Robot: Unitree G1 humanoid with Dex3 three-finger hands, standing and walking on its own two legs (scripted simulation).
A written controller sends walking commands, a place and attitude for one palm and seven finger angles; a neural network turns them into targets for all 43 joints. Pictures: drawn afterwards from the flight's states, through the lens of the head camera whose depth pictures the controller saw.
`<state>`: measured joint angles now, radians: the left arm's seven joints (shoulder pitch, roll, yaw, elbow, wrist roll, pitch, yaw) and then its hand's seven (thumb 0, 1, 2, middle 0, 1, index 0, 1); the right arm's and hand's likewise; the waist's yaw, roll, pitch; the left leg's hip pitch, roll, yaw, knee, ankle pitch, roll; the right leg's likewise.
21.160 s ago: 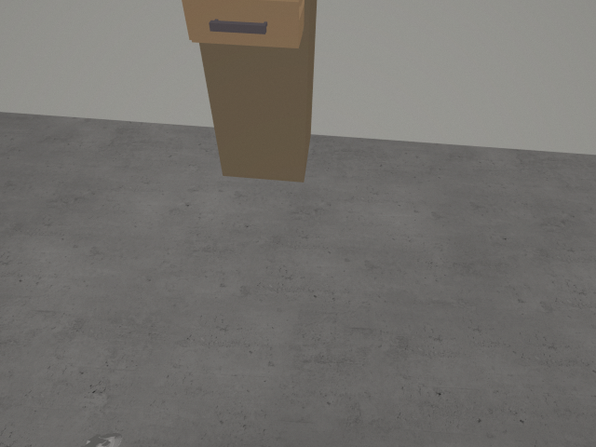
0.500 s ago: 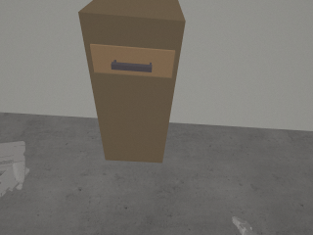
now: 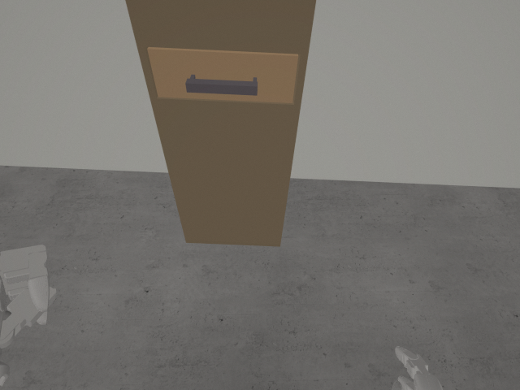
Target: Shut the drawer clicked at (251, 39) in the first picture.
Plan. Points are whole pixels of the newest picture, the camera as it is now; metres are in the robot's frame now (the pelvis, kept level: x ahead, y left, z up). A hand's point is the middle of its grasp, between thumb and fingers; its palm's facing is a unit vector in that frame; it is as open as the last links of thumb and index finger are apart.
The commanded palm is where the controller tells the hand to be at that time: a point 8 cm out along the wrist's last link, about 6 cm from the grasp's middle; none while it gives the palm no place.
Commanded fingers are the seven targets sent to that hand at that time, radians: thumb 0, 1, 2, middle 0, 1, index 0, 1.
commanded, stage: stop stepping back and stand still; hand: left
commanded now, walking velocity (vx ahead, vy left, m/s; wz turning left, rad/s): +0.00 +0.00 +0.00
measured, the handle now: (223, 83) +0.83 +0.15 +0.06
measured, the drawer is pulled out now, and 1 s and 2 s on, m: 0.00 0.00 0.00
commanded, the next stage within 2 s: let the arm hang, fingers relaxed in 0.20 s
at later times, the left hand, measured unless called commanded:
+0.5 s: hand out of the picture +0.14 +0.22 -0.10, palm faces +0.01 -0.94 -0.35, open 3.1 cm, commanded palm none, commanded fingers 0.00 0.90 0.90 -0.96 -1.12 -0.96 -1.12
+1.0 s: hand out of the picture -0.06 +0.19 -0.16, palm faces +0.06 -0.97 -0.22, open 6.5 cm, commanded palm none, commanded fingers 0.00 0.90 0.90 -0.20 -0.30 -0.20 -0.30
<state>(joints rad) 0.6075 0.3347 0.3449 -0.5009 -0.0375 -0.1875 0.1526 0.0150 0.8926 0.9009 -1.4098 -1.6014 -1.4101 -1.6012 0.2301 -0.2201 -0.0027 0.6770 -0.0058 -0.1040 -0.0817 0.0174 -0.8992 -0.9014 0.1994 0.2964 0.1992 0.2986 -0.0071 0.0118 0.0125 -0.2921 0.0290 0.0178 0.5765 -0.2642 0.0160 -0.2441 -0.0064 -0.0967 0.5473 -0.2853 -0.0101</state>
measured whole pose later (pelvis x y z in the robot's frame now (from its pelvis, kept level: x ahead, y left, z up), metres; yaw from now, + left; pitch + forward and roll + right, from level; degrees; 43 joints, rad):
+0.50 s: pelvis -0.01 +0.00 +0.00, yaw +1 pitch +0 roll +0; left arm 0.29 0.26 0.05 0.52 0.03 0.04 0.00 0.01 0.91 0.90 -1.27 -1.47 -1.27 -1.47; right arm 0.15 -0.28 -0.01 0.81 -0.02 -0.01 0.01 0.01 -0.90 -0.90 0.20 0.30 0.20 0.30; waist -0.02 0.05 0.01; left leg -0.34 -0.01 0.02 0.62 -0.27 0.02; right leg -0.31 -0.05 -0.09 0.63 -0.31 -0.01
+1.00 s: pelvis -0.03 +0.00 +0.01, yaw +1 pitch -2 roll -1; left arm 0.32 0.17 0.02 1.13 0.01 0.02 0.02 0.01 0.91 0.90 -0.36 -0.48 -0.35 -0.48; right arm 0.34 -0.11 0.00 1.10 -0.02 0.03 -0.02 0.01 -0.90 -0.90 0.19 0.30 0.19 0.30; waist 0.00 0.03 0.05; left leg -0.27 0.00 0.01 0.47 -0.17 0.02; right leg -0.22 -0.03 -0.11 0.46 -0.20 -0.01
